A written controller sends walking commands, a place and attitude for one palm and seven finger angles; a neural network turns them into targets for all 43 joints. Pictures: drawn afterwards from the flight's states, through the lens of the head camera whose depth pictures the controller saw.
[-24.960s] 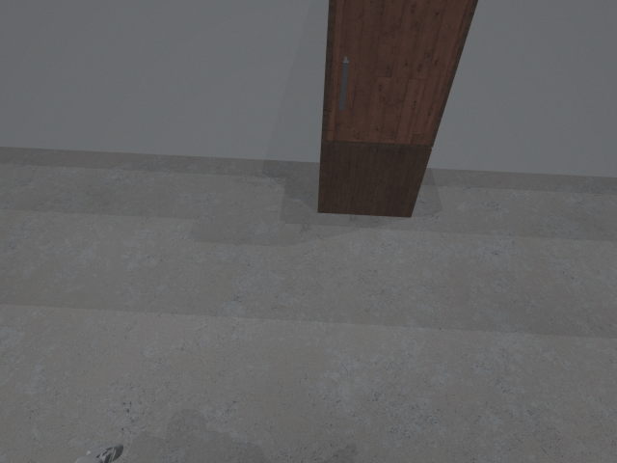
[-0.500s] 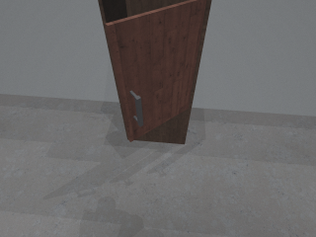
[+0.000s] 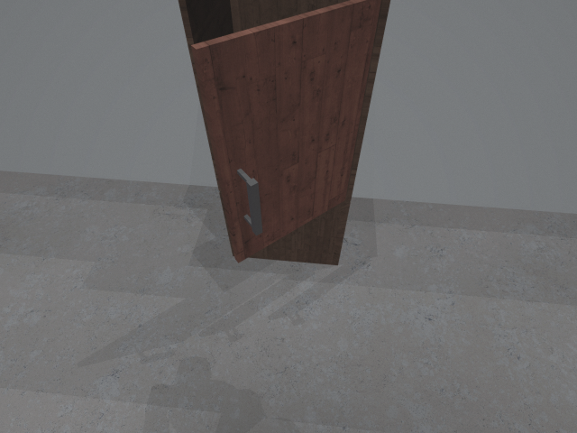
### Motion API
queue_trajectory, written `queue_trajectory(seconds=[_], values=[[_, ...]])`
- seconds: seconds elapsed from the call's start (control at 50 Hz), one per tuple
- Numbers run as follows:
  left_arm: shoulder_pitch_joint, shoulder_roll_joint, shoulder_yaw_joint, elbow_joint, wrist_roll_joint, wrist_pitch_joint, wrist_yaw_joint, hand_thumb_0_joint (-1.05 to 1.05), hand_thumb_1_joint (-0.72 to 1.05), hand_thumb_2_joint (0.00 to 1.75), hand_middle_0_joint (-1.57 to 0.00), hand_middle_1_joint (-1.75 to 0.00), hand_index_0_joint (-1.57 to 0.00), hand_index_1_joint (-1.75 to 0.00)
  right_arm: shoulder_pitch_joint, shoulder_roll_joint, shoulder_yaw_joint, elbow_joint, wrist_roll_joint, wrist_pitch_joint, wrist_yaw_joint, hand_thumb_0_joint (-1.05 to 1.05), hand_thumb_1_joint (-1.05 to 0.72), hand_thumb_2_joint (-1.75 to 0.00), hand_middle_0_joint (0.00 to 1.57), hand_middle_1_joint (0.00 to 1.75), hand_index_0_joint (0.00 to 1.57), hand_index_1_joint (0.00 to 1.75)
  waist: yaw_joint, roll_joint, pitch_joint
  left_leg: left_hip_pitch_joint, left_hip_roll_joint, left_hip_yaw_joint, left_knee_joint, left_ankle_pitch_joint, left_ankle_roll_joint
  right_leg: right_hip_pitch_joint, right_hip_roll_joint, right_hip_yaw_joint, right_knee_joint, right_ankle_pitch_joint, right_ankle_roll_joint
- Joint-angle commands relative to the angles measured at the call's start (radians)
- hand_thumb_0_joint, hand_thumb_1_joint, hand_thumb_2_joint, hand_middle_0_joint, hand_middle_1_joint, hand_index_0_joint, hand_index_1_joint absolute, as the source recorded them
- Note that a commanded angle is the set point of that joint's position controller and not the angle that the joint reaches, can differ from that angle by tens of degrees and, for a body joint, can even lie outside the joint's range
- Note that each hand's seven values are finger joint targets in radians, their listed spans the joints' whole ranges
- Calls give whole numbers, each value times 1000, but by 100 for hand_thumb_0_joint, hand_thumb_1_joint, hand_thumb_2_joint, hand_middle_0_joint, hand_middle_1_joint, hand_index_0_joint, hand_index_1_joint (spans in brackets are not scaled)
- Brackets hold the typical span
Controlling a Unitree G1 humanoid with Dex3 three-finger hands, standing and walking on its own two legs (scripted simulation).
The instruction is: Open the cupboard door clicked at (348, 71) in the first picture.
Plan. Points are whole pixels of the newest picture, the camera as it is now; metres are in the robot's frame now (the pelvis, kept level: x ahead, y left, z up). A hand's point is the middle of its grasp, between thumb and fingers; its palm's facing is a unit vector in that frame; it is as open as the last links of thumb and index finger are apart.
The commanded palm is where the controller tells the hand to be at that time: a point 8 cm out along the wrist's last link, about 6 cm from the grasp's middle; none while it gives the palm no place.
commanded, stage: walk to a spot facing it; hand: left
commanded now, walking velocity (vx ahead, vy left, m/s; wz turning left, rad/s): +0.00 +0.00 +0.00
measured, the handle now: (250, 203) +0.60 +0.12 -0.11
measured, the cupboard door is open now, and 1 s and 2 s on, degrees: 43 43 43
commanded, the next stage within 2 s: none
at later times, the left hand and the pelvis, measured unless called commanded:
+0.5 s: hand out of the picture +0.07 +0.17 -0.18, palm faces -0.10 -0.96 -0.28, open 7.4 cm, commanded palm none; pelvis +0.00 -0.03 -0.02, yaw -10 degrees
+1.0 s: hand out of the picture +0.14 +0.14 -0.18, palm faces -0.36 -0.90 -0.24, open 7.4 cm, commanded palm none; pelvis +0.02 -0.03 -0.01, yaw -27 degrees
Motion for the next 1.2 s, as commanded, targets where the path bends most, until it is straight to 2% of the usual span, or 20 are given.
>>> queue_trajectory(seconds=[0.0, 0.22, 0.26, 0.3, 0.34, 0.44, 0.46, 0.48, 0.5, 0.52, 0.64, 0.82, 0.88, 0.92, 0.94, 0.96, 0.98, 1.02, 1.08, 1.18], values=[[28, 137, 25, -33, 3, -11, 7, 0, 90, 90, -20, -30, -20, -30, 53, -120, -22, -19, -2, -16, -10, 0, -90, -90, 20, 30, 20, 30, -1, -14, -12, -62, 101, -81, -58, 183, 24, 56, -127, 133, -59, 210, -12], [7, 134, 64, -106, 13, 37, -5, 0, 90, 90, -20, -30, -20, -30, 75, -131, -56, -67, -4, 17, -27, 0, -90, -90, 20, 30, 20, 30, -10, 15, 9, -43, 159, -27, 24, 113, 29, -108, -87, 173, 76, 226, -18], [-8, 126, 72, -140, 16, 48, -14, 0, 90, 90, -20, -30, -20, -30, 71, -157, -69, -91, -9, 18, -31, 0, -90, -90, 20, 30, 20, 30, -13, 71, 18, -31, 225, -78, -10, 102, 63, -187, -42, 148, 183, 142, -7], [-30, 109, 79, -173, 19, 61, -22, 0, 90, 90, -20, -30, -20, -30, 64, -178, -79, -107, -15, 12, -34, 0, -90, -90, 20, 30, 20, 30, -12, 159, 45, -53, 356, -158, -76, 191, 149, -269, -2, 92, 435, -196, 15], [-41, 105, 91, -198, 19, 68, -24, 0, 90, 90, -20, -30, -20, -30, 51, -172, -79, -129, -21, 5, -36, 0, -90, -90, 20, 30, 20, 30, -3, 141, 50, -36, 410, -163, -64, 331, 199, -339, -28, 123, 592, -313, 26], [121, 100, 99, -181, 17, 51, -41, 0, 90, 90, -20, -30, -20, -30, -64, -206, -92, -184, -17, 9, -25, 0, -90, -90, 20, 30, 20, 30, 89, 54, -16, -109, 283, 53, 229, 349, 65, -48, -31, 51, 207, -72, 21], [179, 168, 112, -166, 25, 38, -33, 0, 90, 90, -20, -30, -20, -30, -58, -178, -93, -201, -2, 13, -20, 0, -90, -90, 20, 30, 20, 30, 108, -167, -43, -199, 164, 123, 444, 149, 5, 51, -108, 218, 24, 224, -18], [201, 275, 132, -167, 26, 31, -16, 0, 90, 90, -20, -30, -20, -30, -65, -111, -86, -244, 11, 16, -13, 0, -90, -90, 20, 30, 20, 30, 108, -431, -47, -421, 6, 115, 717, -371, -46, 130, -350, 608, -68, 528, -139], [203, 276, 128, -172, 10, 31, -5, 0, 90, 90, -20, -30, -20, -30, -70, -134, -86, -242, 9, 32, -12, 0, -90, -90, 20, 30, 20, 30, 102, -345, -53, -443, 30, -37, 824, -393, -37, 103, -364, 623, -81, 439, -192], [146, 250, 126, -195, 9, 35, 2, 0, 90, 90, -20, -30, -20, -30, -82, -124, -89, -244, 9, 35, -3, 0, -90, -90, 20, 30, 20, 30, 74, -196, -2, -464, 62, -56, 852, -326, -33, 42, -347, 583, -85, 259, -214], [84, 215, 115, -236, 20, 22, 7, 0, 90, 90, -20, -30, -20, -30, -126, -89, -81, -251, 9, 31, 4, 0, -90, -90, 20, 30, 20, 30, 39, -43, -107, -417, 38, -70, 708, -165, -57, 51, -211, 493, -34, 266, -164], [110, 219, 122, -252, 28, 32, -1, 0, 90, 90, -20, -30, -20, -30, -215, -105, -82, -318, 20, 18, -9, 0, -90, -90, 20, 30, 20, 30, 63, -128, -86, -388, -4, -99, 482, -187, -55, 70, -175, 584, -6, 381, -162], [70, 233, 124, -272, 24, 38, -5, 0, 90, 90, -20, -30, -20, -30, -171, -110, -83, -317, 24, 15, -12, 0, -90, -90, 20, 30, 20, 30, 35, -138, -90, -288, -21, -103, 355, -139, -43, -4, -154, 599, 5, 341, -138], [23, 221, 119, -287, 19, 41, -4, 0, 90, 90, -20, -30, -20, -30, -96, -124, -86, -300, 26, 6, -15, 0, -90, -90, 20, 30, 20, 30, -7, -127, -106, -96, -12, -111, 156, -19, -39, -131, -108, 575, 48, 238, -78], [6, 189, 113, -299, 11, 41, -4, 0, 90, 90, -20, -30, -20, -30, -47, -162, -91, -288, 21, -5, -22, 0, -90, -90, 20, 30, 20, 30, -30, -38, -127, 58, 68, -178, 22, 9, -15, -255, -35, 506, 117, 107, -34], [23, 134, 100, -320, -1, 40, -17, 0, 90, 90, -20, -30, -20, -30, -24, -255, -106, -298, 4, -17, -27, 0, -90, -90, 20, 30, 20, 30, -33, 241, -141, 169, 327, -444, -97, 30, 68, -428, 105, 324, 303, -223, 27], [-21, 156, 100, -333, 9, 37, -27, 0, 90, 90, -20, -30, -20, -30, -10, -293, -109, -305, -4, -10, -30, 0, -90, -90, 20, 30, 20, 30, -38, 269, -97, 81, 483, -537, -102, 204, 163, -455, 80, 184, 530, -435, 73], [6, 171, 108, -334, 21, 40, -40, 0, 90, 90, -20, -30, -20, -30, -73, -228, -83, -336, -19, -11, -31, 0, -90, -90, 20, 30, 20, 30, 13, 79, -57, -69, 430, -409, -64, 328, 203, -412, 26, 162, 740, -347, 93], [10, 150, 104, -314, 16, 57, -56, 0, 90, 90, -20, -30, -20, -30, -109, -188, -69, -339, -17, -12, -27, 0, -90, -90, 20, 30, 20, 30, 43, 203, -42, -76, 282, -139, 2, 504, 130, -409, -7, 123, 789, -259, 107], [-74, 118, 77, -342, 13, 49, -70, 0, 90, 90, -20, -30, -20, -30, 10, -230, -86, -297, -18, -8, -16, 0, -90, -90, 20, 30, 20, 30, -15, 222, -95, 17, 264, -20, 88, 606, 98, -286, -3, -1, 446, -246, 90]])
